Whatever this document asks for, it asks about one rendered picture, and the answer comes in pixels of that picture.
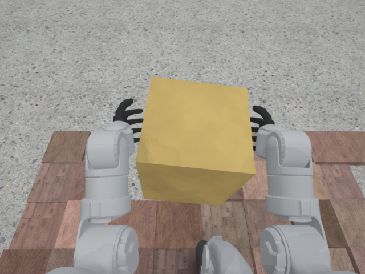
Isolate carton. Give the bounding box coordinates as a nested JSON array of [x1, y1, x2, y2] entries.
[[135, 76, 256, 206]]

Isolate left robot hand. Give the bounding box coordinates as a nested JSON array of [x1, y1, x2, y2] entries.
[[113, 98, 144, 143]]

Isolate left robot forearm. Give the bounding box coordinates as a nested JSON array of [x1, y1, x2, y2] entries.
[[74, 121, 135, 259]]

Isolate right robot forearm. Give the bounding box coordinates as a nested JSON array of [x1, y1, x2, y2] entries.
[[255, 124, 331, 263]]

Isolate left robot upper arm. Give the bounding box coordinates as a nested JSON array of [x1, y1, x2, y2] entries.
[[46, 225, 139, 274]]

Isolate right robot shin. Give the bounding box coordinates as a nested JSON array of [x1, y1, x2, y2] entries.
[[201, 236, 222, 274]]

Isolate right robot foot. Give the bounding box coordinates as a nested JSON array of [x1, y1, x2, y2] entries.
[[196, 240, 207, 274]]

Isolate right robot hand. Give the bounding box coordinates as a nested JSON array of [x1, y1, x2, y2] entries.
[[250, 106, 275, 151]]

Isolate right robot upper arm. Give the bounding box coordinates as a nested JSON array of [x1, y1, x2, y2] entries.
[[260, 225, 357, 274]]

